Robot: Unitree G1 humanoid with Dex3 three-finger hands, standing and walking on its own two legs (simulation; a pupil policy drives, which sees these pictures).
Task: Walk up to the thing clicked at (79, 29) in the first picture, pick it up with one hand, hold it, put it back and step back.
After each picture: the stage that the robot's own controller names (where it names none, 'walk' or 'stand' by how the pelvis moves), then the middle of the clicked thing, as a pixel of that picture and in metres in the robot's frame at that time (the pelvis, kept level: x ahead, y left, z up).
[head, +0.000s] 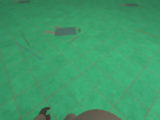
stand; (79, 30) +2.25 +0.35 -0.72
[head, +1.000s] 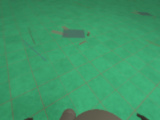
walk; (88, 34) +2.11 +0.13 -0.70
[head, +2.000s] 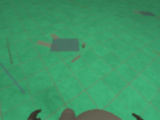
walk; (83, 45) +1.46 +0.09 -0.71
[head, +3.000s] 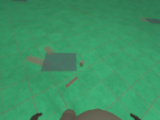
walk; (81, 63) +0.97 +0.09 -0.71
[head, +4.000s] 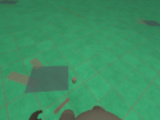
walk; (74, 80) +0.63 +0.14 -0.71
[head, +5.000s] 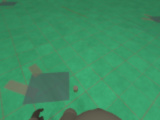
stand; (75, 89) +0.46 +0.13 -0.71
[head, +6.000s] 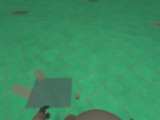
stand; (77, 96) +0.42 +0.14 -0.72
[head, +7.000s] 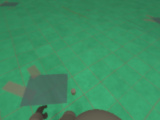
stand; (73, 91) +0.42 +0.17 -0.71
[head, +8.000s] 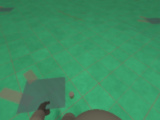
stand; (71, 95) +0.40 +0.19 -0.71
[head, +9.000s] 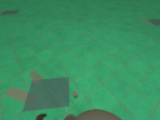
stand; (75, 94) +0.42 +0.16 -0.73
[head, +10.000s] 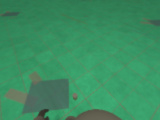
stand; (75, 96) +0.41 +0.17 -0.73
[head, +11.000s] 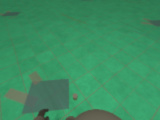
stand; (75, 97) +0.41 +0.16 -0.73
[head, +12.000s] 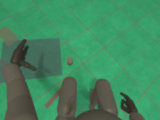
go down; (69, 61) +0.48 +0.15 -0.43
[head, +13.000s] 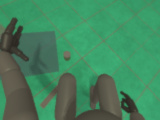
go down; (67, 56) +0.50 +0.16 -0.35
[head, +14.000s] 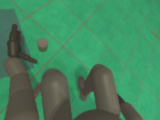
close in; (42, 45) +0.50 +0.21 -0.24
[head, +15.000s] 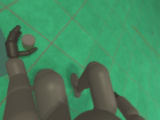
close; (28, 43) +0.49 +0.23 -0.24
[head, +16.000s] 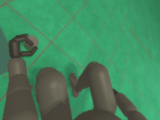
lift; (31, 43) +0.48 +0.22 -0.24
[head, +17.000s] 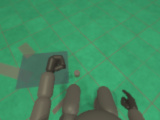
lift; (76, 73) +0.45 +0.12 -0.49
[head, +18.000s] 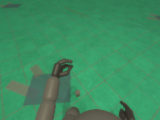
go down; (77, 93) +0.41 +0.11 -0.67
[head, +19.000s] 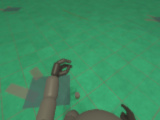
go down; (77, 95) +0.40 +0.12 -0.68
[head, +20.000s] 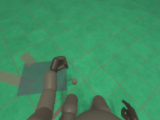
crouch; (74, 81) +0.43 +0.12 -0.60
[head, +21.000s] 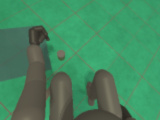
lower; (61, 55) +0.49 +0.15 -0.29
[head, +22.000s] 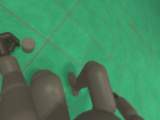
lower; (28, 46) +0.47 +0.21 -0.24
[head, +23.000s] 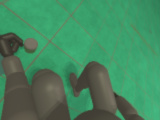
lower; (30, 46) +0.47 +0.21 -0.24
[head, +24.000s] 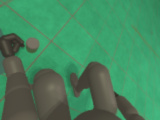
lower; (32, 46) +0.47 +0.21 -0.24
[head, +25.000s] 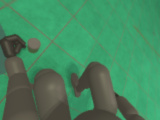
lower; (33, 46) +0.47 +0.21 -0.24
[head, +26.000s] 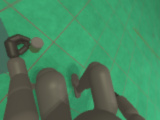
open; (36, 45) +0.47 +0.20 -0.23
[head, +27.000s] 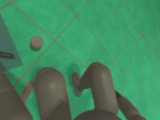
stand; (36, 44) +0.47 +0.21 -0.24
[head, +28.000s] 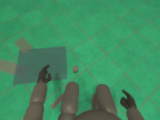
walk; (75, 69) +0.46 +0.13 -0.49
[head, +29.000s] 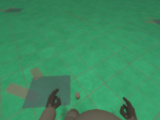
stand; (77, 96) +0.41 +0.11 -0.66
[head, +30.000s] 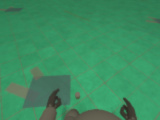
stand; (77, 95) +0.41 +0.12 -0.67
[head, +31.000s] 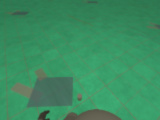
stand; (79, 97) +0.43 +0.10 -0.71
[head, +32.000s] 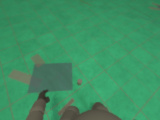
walk; (79, 82) +0.47 +0.07 -0.70
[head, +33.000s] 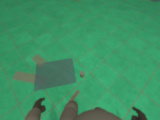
walk; (82, 74) +0.59 +0.09 -0.69
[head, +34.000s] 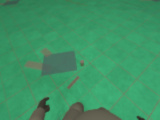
walk; (82, 63) +0.85 +0.18 -0.70
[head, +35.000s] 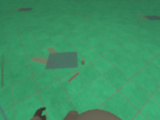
stand; (83, 61) +1.08 +0.15 -0.70
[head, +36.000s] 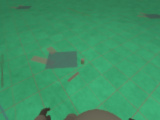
stand; (82, 61) +1.07 +0.13 -0.72
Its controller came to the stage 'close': yes
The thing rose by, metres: 0.01
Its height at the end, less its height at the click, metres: +0.00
